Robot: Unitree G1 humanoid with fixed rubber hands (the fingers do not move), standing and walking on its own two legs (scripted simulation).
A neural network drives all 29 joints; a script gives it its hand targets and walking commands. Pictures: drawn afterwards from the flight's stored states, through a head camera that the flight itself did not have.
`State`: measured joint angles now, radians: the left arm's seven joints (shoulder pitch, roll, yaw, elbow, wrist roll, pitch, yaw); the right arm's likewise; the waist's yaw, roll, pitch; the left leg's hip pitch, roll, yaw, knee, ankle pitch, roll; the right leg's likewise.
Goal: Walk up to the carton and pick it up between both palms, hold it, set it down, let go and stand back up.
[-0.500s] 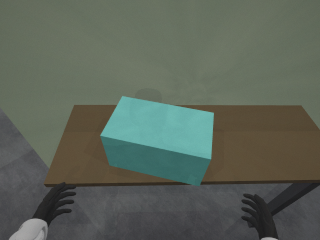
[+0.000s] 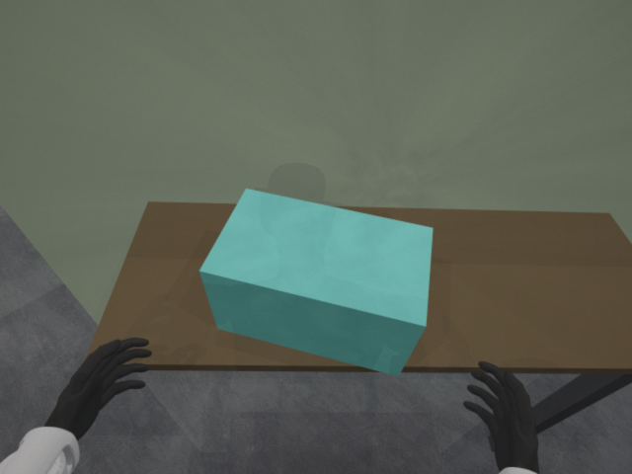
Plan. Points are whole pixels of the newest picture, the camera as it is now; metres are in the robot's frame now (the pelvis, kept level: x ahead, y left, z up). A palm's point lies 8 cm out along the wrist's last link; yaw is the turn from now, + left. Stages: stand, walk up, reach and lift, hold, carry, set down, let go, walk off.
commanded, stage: reach and lift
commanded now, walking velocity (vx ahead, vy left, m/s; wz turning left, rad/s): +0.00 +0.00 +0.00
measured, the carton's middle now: (320, 280) +0.39 +0.02 +0.00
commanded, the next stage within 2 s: none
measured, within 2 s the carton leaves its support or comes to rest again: neither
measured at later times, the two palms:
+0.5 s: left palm (107, 329) +0.27 +0.27 +0.05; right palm (518, 392) +0.23 -0.21 +0.04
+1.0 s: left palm (129, 264) +0.34 +0.25 +0.08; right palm (527, 334) +0.28 -0.22 +0.07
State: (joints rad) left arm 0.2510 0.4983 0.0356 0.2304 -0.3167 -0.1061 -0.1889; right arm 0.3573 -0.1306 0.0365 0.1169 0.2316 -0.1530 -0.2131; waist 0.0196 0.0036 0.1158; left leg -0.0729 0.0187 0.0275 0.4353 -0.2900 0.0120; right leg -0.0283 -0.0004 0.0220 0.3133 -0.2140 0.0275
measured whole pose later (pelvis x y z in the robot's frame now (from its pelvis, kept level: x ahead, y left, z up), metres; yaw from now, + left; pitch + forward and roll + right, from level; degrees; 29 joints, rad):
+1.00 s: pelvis -0.01 +0.00 +0.00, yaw -1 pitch -2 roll -1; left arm -0.38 0.52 0.06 0.50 -0.32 0.18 -0.20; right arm -0.19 -0.22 0.02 0.23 0.34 0.18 -0.25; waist -0.04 -0.03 0.07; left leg -0.10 0.02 0.05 0.39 -0.24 0.01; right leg -0.08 0.00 0.04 0.30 -0.18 0.03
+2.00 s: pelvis -0.02 -0.01 +0.00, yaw +2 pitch +9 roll -2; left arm -1.07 0.54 -0.18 1.30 -0.37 0.00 -0.17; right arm -0.88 -0.26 0.07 1.01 0.43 0.05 -0.19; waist -0.17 -0.03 -0.09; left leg -0.39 0.02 -0.01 0.47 -0.24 0.01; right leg -0.33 0.00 -0.01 0.35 -0.17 0.03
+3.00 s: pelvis -0.05 +0.00 -0.04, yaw +2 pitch +23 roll -3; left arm -1.12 0.41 -0.29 1.62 -0.43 -0.32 -0.09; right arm -0.94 -0.16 0.02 1.34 0.36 -0.25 -0.16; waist -0.17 0.00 -0.24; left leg -0.85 0.01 -0.04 0.74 -0.29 0.01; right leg -0.79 0.00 -0.04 0.63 -0.24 0.03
